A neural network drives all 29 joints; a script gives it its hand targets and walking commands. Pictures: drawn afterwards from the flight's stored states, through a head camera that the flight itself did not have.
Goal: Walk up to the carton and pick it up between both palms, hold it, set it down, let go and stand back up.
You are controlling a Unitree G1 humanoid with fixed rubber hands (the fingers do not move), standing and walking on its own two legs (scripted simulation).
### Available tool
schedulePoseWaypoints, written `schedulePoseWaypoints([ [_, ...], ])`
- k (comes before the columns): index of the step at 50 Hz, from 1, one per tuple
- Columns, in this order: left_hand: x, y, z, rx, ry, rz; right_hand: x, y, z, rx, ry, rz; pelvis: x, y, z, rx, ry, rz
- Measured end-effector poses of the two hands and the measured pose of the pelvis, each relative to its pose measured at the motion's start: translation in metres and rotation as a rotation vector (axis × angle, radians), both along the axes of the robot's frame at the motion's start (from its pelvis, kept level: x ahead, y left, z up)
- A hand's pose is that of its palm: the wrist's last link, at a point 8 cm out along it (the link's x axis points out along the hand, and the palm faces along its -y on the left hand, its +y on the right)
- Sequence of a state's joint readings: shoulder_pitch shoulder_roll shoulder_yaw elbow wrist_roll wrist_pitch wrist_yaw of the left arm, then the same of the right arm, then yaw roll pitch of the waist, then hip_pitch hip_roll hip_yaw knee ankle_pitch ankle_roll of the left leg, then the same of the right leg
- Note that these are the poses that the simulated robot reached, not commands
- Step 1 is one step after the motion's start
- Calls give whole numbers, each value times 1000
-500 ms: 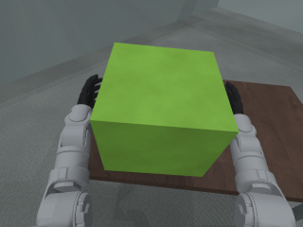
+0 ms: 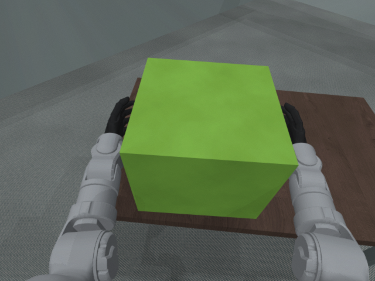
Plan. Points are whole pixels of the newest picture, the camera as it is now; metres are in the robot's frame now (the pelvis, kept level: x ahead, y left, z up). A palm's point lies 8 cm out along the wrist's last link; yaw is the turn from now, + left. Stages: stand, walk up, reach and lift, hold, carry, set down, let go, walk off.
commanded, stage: set down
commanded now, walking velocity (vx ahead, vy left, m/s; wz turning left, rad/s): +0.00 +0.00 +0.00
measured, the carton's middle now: (202, 139) +0.42 -0.03 +0.06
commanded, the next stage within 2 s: none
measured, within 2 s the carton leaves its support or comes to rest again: rests again in 1.74 s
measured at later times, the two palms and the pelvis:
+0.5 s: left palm (126, 138) +0.41 +0.15 +0.07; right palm (293, 145) +0.39 -0.24 +0.08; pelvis +0.00 +0.00 +0.00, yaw -1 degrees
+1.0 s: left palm (130, 143) +0.42 +0.15 +0.04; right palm (290, 149) +0.40 -0.24 +0.06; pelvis +0.00 +0.00 +0.00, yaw -1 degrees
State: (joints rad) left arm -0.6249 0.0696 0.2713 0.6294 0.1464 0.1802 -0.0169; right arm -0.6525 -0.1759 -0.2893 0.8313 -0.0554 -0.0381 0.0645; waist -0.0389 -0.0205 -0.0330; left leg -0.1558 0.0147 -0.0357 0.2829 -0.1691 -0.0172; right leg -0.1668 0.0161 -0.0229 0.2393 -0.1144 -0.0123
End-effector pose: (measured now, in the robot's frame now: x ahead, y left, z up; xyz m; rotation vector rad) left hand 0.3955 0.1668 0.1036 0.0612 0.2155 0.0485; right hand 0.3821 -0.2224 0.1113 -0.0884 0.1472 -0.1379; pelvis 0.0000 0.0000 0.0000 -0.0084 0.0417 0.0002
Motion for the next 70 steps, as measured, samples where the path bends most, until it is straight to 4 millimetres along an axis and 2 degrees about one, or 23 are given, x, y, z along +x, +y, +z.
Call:
schedulePoseWaypoints([
  [10, 4, -3, -16, 9, 29, -3, 3, -3, -16, -2, 29, 0, 3, -1, 0, -1, 32, 6],
  [22, 13, -14, -29, 1, 50, -14, 6, -13, -24, -9, 49, -7, 3, 0, -1, 2, 63, -9],
  [34, 16, -16, -51, 7, 91, -6, 12, -15, -43, -18, 90, 4, 4, -1, -2, 3, 123, -14],
  [47, 22, -19, -60, 11, 97, -2, 18, -18, -51, -17, 96, 2, 4, 0, -4, 3, 175, -16],
  [60, 18, -20, -75, 21, 111, -5, 14, -18, -62, -14, 109, -4, 0, 1, -5, 5, 209, -21],
  [70, 19, -21, -76, 18, 103, -4, 14, -20, -65, -11, 102, -5, -2, -1, -6, 8, 219, -18],
])
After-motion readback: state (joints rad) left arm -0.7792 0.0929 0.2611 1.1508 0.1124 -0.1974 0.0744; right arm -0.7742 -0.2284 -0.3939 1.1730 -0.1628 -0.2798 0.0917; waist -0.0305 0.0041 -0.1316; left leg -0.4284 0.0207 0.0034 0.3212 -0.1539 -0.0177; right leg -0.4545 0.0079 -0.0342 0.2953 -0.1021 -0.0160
